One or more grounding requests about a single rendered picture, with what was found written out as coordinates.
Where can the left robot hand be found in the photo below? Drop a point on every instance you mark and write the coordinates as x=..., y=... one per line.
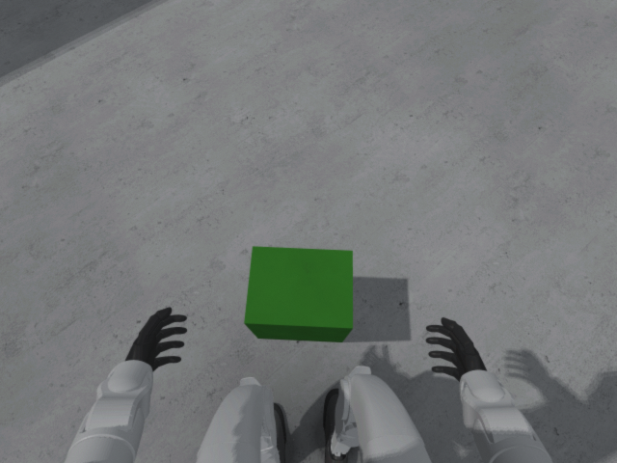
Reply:
x=146, y=347

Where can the robot right thigh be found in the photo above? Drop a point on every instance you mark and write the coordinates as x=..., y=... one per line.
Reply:
x=386, y=432

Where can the robot right foot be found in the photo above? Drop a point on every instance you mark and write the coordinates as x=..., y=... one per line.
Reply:
x=329, y=427

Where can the right robot forearm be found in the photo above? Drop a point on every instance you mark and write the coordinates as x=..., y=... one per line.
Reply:
x=500, y=431

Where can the left robot forearm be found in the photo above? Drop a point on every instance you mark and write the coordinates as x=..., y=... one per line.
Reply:
x=111, y=431

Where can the right robot hand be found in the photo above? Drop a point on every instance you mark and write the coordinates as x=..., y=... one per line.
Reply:
x=465, y=357

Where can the carton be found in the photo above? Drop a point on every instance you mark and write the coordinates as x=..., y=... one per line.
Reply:
x=300, y=294

